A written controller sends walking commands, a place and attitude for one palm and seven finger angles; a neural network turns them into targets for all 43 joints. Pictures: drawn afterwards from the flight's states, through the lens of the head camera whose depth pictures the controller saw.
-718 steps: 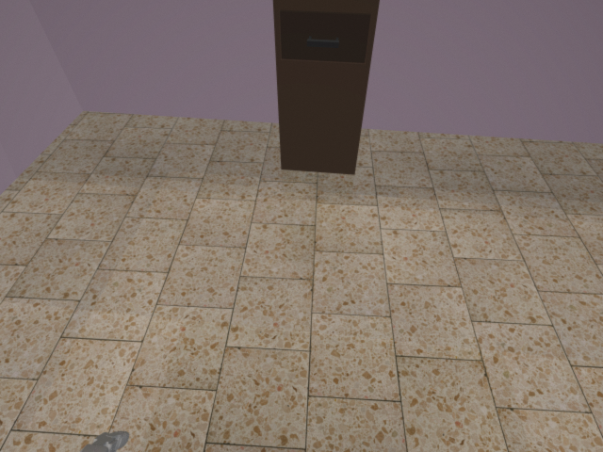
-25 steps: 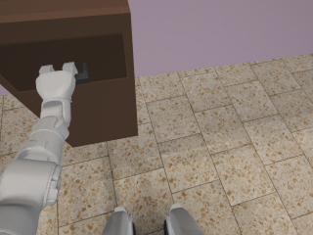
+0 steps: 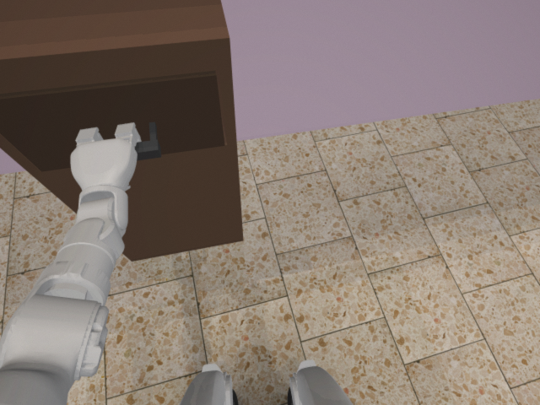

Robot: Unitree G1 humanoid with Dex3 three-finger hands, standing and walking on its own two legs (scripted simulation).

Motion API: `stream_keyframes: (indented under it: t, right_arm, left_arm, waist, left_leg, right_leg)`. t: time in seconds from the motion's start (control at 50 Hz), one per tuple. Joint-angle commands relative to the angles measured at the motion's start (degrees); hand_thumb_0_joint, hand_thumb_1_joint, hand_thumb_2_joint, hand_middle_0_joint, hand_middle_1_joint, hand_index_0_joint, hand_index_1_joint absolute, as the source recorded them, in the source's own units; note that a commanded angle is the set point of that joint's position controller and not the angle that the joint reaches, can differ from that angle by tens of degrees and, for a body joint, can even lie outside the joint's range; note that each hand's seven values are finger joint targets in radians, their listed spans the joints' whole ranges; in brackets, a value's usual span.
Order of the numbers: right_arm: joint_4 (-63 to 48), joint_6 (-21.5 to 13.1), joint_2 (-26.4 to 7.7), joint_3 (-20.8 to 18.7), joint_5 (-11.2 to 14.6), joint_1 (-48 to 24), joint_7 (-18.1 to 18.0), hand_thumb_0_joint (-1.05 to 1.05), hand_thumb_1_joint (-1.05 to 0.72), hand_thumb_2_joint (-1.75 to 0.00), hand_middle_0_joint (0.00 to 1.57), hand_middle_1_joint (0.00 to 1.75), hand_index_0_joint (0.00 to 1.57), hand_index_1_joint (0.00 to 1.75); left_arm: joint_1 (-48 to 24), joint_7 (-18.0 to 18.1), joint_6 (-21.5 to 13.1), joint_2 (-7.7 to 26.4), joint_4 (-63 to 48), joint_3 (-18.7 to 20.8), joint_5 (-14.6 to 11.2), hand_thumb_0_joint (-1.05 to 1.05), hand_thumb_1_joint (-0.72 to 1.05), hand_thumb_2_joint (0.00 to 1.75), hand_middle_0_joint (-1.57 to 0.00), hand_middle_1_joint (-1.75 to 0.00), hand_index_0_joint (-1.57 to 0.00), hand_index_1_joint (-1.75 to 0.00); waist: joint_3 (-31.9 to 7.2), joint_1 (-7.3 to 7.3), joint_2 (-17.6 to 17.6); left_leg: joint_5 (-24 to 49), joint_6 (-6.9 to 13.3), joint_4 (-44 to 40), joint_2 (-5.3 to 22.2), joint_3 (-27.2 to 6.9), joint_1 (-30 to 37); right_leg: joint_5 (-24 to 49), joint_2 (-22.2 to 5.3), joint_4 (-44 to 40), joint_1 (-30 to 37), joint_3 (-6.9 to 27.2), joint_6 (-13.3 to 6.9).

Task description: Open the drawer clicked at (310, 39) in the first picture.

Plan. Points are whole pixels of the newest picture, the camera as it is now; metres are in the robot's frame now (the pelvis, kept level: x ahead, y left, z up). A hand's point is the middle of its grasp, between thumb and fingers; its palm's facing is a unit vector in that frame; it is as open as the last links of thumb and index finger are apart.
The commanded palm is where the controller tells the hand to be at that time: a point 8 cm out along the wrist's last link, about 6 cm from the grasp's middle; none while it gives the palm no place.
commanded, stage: pull the drawer open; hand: left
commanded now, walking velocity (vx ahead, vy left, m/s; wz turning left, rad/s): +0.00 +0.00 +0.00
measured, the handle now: (120, 143) +0.53 +0.22 -0.01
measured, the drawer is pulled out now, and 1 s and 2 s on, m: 0.00 0.04 0.18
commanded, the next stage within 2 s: none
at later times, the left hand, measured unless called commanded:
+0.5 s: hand (120, 192) +0.45 +0.22 -0.03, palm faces -0.05 -0.02 -1.00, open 5.8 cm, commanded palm +0.44 +0.20 +0.02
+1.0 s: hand (120, 202) +0.43 +0.21 -0.03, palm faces -0.06 -0.05 -1.00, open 5.8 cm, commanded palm +0.39 +0.21 +0.02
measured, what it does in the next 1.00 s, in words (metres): stands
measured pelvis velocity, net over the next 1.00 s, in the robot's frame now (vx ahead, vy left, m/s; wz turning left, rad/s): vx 0.00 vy -0.01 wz -0.01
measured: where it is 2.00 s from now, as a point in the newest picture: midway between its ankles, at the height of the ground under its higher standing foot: outside the picture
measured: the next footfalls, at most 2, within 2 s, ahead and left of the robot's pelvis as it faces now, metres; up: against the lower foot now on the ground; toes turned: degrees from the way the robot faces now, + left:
none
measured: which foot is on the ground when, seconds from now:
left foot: down 0.00-1.00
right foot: down 0.00-1.00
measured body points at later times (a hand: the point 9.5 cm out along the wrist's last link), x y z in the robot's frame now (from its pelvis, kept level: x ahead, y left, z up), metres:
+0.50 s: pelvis +0.00 -0.01 +0.00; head +0.13 +0.00 +0.44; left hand +0.45 +0.21 +0.02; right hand +0.07 -0.27 -0.13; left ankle -0.01 +0.10 -0.66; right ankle -0.01 -0.13 -0.66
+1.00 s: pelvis +0.00 -0.01 +0.01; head +0.11 -0.01 +0.44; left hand +0.43 +0.21 +0.02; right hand +0.00 -0.27 -0.13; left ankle -0.01 +0.10 -0.66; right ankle -0.01 -0.13 -0.66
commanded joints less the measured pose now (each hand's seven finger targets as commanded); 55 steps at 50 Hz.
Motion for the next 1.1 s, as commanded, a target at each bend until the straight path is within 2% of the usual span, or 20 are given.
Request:
stream_keyframes:
  t: [0.0, 0.06, 0.14, 0.18, 0.2, 0.26, 0.34, 0.36, 0.44, 0.52, 0.6, 0.68, 0.74, 0.82, 0.86, 0.9, 0.92, 0.98, 1.06, 1.08]
  right_arm:
    - [-3.64, -0.78, -9.22, -3.84, 0.17, 7.69, -0.37, 0.0, -0.9, -0.9, 0.2, 0.3, 0.2, 0.3]
    - [-4.36, -0.62, -8.89, -4.21, 0.2, 6.94, 0.0, 0.0, -0.9, -0.9, 0.2, 0.3, 0.2, 0.3]
    - [-4.66, -0.54, -8.49, -4.53, 0.28, 6.1, 0.28, 0.0, -0.9, -0.9, 0.2, 0.3, 0.2, 0.3]
    - [-2.0, -0.5, -9.11, -4.4, -0.15, 7.05, -0.54, 0.0, -0.9, -0.9, 0.2, 0.3, 0.2, 0.3]
    - [-1.61, -0.67, -8.98, -4.49, -0.36, 7.23, -0.65, 0.0, -0.9, -0.9, 0.2, 0.3, 0.2, 0.3]
    - [-1.5, -0.6, -8.99, -4.36, -0.71, 6.48, -0.5, 0.0, -0.9, -0.9, 0.2, 0.3, 0.2, 0.3]
    - [-1.65, -0.45, -8.33, -4.72, -0.77, 6.59, -0.27, 0.0, -0.9, -0.9, 0.2, 0.3, 0.2, 0.3]
    - [-1.67, -0.36, -8.44, -4.73, -0.78, 6.65, -0.3, 0.0, -0.9, -0.9, 0.2, 0.3, 0.2, 0.3]
    - [-2.25, -0.46, -8.44, -4.28, -0.51, 6.08, -0.64, 0.0, -0.9, -0.9, 0.2, 0.3, 0.2, 0.3]
    - [-2.56, -0.72, -8.74, -3.64, -0.43, 5.65, -1.23, 0.0, -0.9, -0.9, 0.2, 0.3, 0.2, 0.3]
    - [-2.71, -1.18, -8.79, -3.22, -0.04, 5.43, -1.56, 0.0, -0.9, -0.9, 0.2, 0.3, 0.2, 0.3]
    - [-2.63, -1.69, -9.03, -3.25, -0.01, 5.84, -1.71, 0.0, -0.9, -0.9, 0.2, 0.3, 0.2, 0.3]
    - [-2.35, -2.16, -9.0, -3.38, 0.07, 6.5, -1.6, 0.0, -0.9, -0.9, 0.2, 0.3, 0.2, 0.3]
    - [-3.34, -2.01, -8.84, -3.76, 0.01, 5.88, -0.94, 0.0, -0.9, -0.9, 0.2, 0.3, 0.2, 0.3]
    - [-3.72, -2.01, -8.46, -4.0, 0.34, 5.59, -0.83, 0.0, -0.9, -0.9, 0.2, 0.3, 0.2, 0.3]
    - [-4.42, -1.96, -8.35, -4.16, 0.57, 4.79, -0.44, 0.0, -0.9, -0.9, 0.2, 0.3, 0.2, 0.3]
    - [-4.45, -1.88, -8.5, -4.18, 0.58, 4.39, -0.37, 0.0, -0.9, -0.9, 0.2, 0.3, 0.2, 0.3]
    - [-5.36, -1.8, -8.21, -4.28, 0.98, 3.27, -0.43, 0.0, -0.9, -0.9, 0.2, 0.3, 0.2, 0.3]
    - [-6.15, -1.69, -8.06, -4.3, 1.02, 1.5, -0.43, 0.0, -0.9, -0.9, 0.2, 0.3, 0.2, 0.3]
    - [-6.49, -1.75, -7.88, -4.23, 1.01, 0.92, -0.4, 0.0, -0.9, -0.9, 0.2, 0.3, 0.2, 0.3]
  left_arm:
    - [-8.33, 1.59, 0.02, 8.42, -9.68, 1.86, -1.13, 0.0, 0.9, 0.9, -0.4, -1.35, -0.4, -1.35]
    - [-2.84, 2.03, -0.29, 6.77, -14.09, 1.9, -1.26, 0.0, 0.9, 0.9, -0.4, -1.35, -0.4, -1.35]
    - [0.32, 2.68, 0.05, 3.85, -17.15, 0.32, -1.33, 0.0, 0.9, 0.9, -0.4, -1.35, -0.4, -1.35]
    - [-14.82, 3.93, -0.28, 8.38, -14.52, 1.46, 0.42, 0.0, 0.9, 0.9, -0.4, -1.35, -0.4, -1.35]
    - [-15.78, 4.41, -0.07, 8.17, -13.35, 1.32, 1.2, 0.0, 0.9, 0.9, -0.4, -1.35, -0.4, -1.35]
    - [-13.78, 5.45, 0.82, 8.84, -10.9, 2.53, 1.55, 0.0, 0.9, 0.9, -0.4, -1.35, -0.4, -1.35]
    - [-18.14, 5.56, 1.63, 4.94, -11.68, -0.39, 1.35, 0.0, 0.9, 0.9, -0.4, -1.35, -0.4, -1.35]
    - [-18.47, 5.5, 1.83, 5.3, -11.22, -0.14, 1.31, 0.0, 0.9, 0.9, -0.4, -1.35, -0.4, -1.35]
    - [-19.16, 4.62, 2.3, 5.46, -8.55, -0.54, 0.86, 0.0, 0.9, 0.9, -0.4, -1.35, -0.4, -1.35]
    - [-19.97, 3.61, 1.45, 8.98, -7.14, 1.31, 0.34, 0.0, 0.9, 0.9, -0.4, -1.35, -0.4, -1.35]
    - [-19.3, 2.92, 0.28, 10.81, -5.91, 1.63, 0.4, 0.0, 0.9, 0.9, -0.4, -1.35, -0.4, -1.35]
    - [-20.6, 3.05, -0.89, 12.79, -7.01, 2.65, 0.86, 0.0, 0.9, 0.9, -0.4, -1.35, -0.4, -1.35]
    - [-21.29, 3.35, -1.25, 11.61, -7.06, 1.8, 0.91, 0.0, 0.9, 0.9, -0.4, -1.35, -0.4, -1.35]
    - [-10.7, 3.15, -1.43, 10.49, -9.28, 3.64, -0.57, 0.0, 0.9, 0.9, -0.4, -1.35, -0.4, -1.35]
    - [-7.6, 3.12, -1.45, 7.7, -11.32, 1.91, -0.82, 0.0, 0.9, 0.9, -0.4, -1.35, -0.4, -1.35]
    - [-1.61, 3.22, -1.16, 6.22, -13.07, 1.72, -1.51, 0.0, 0.9, 0.9, -0.4, -1.35, -0.4, -1.35]
    - [-0.24, 3.32, -1.09, 7.18, -14.62, 2.7, -1.67, 0.0, 0.9, 0.9, -0.4, -1.35, -0.4, -1.35]
    - [6.59, 3.69, -0.37, 4.98, -17.4, 1.57, -1.99, 0.0, 0.9, 0.9, -0.4, -1.35, -0.4, -1.35]
    - [15.34, 4.88, 0.43, 5.64, -22.49, 3.39, -1.98, 0.0, 0.9, 0.9, -0.4, -1.35, -0.4, -1.35]
    - [16.14, 5.13, 0.66, 3.89, -24.53, 1.92, -2.02, 0.0, 0.9, 0.9, -0.4, -1.35, -0.4, -1.35]
  waist:
    - [-27.18, 2.64, -0.04]
    - [-28.29, 4.09, 0.88]
    - [-25.46, 3.68, -1.09]
    - [-22.44, -0.12, -0.8]
    - [-22.17, -0.28, -0.7]
    - [-23.21, 1.36, 1.72]
    - [-27.6, 0.3, 4.0]
    - [-27.91, 0.13, 2.39]
    - [-27.07, -0.25, 1.11]
    - [-26.33, -0.13, -1.05]
    - [-24.03, 0.05, -0.33]
    - [-25.36, 0.3, 1.13]
    - [-25.26, 0.0, 1.56]
    - [-29.75, 3.66, 1.51]
    - [-28.43, 3.73, 1.26]
    - [-27.38, 4.97, 0.51]
    - [-27.96, 5.29, 0.15]
    - [-24.79, 5.57, -3.43]
    - [-22.93, 7.13, -4.19]
    - [-22.62, 6.84, -3.87]
  left_leg:
    - [32.77, 0.18, -5.5, -0.49, -0.18, 25.0]
    - [38.67, -0.07, -6.01, -0.1, -0.2, 28.4]
    - [39.84, 0.07, -6.57, -0.09, -0.07, 28.2]
    - [35.42, 0.17, -5.36, -0.17, -0.62, 25.29]
    - [34.63, 0.14, -5.03, -0.29, -0.84, 25.07]
    - [36.64, -0.28, -4.95, -0.53, -0.83, 26.65]
    - [40.28, -0.68, -3.85, -0.28, -1.65, 30.84]
    - [39.54, -0.63, -3.8, -0.28, -1.77, 30.51]
    - [33.16, -0.15, -4.12, -0.93, -1.15, 27.17]
    - [27.27, 0.43, -4.22, -1.56, -0.56, 22.64]
    - [22.57, 0.7, -4.58, -1.74, -0.08, 19.52]
    - [21.88, 0.68, -4.37, -1.65, -0.19, 19.46]
    - [21.47, 0.56, -4.41, -1.47, -0.7, 19.61]
    - [25.38, 0.28, -5.11, -1.6, 0.08, 22.39]
    - [26.16, 0.16, -5.89, -1.15, 0.27, 23.52]
    - [26.29, 0.17, -6.89, -1.18, 0.82, 24.01]
    - [27.48, 0.08, -7.2, -0.99, 0.58, 24.67]
    - [26.59, 0.41, -8.39, -1.25, 1.36, 22.99]
    - [28.85, 0.24, -9.52, -1.4, 1.65, 23.75]
    - [29.43, 0.25, -9.71, -1.44, 1.81, 24.26]
  right_leg:
    - [29.17, 0.41, -5.69, 15.53, -3.33, -2.03]
    - [32.16, 0.27, -6.0, 16.99, -3.35, -2.06]
    - [34.33, 0.12, -6.89, 18.26, -3.22, -1.93]
    - [32.28, -0.22, -6.17, 14.12, -2.98, -1.71]
    - [30.94, -0.14, -5.64, 12.83, -3.14, -1.83]
    - [30.15, -0.14, -5.19, 11.86, -3.21, -2.22]
    - [29.83, 0.01, -4.58, 9.97, -3.57, -2.12]
    - [29.69, 0.04, -4.63, 10.46, -3.59, -2.02]
    - [28.06, 0.02, -5.14, 11.79, -3.27, -1.96]
    - [26.81, -0.12, -5.44, 13.97, -2.49, -1.87]
    - [23.11, -0.14, -5.93, 13.36, -2.15, -1.82]
    - [21.69, -0.07, -5.55, 12.42, -2.02, -1.9]
    - [20.16, 0.13, -5.23, 10.92, -2.48, -2.03]
    - [24.24, 0.32, -5.17, 15.57, -2.43, -2.33]
    - [24.77, 0.38, -5.74, 15.6, -2.78, -2.29]
    - [25.17, 0.49, -6.74, 17.34, -2.84, -2.37]
    - [26.19, 0.47, -6.63, 18.29, -2.76, -2.48]
    - [28.3, 0.28, -8.04, 20.99, -2.36, -2.21]
    - [31.86, -0.07, -8.46, 23.79, -2.04, -2.34]
    - [33.06, -0.16, -8.74, 24.12, -2.01, -2.31]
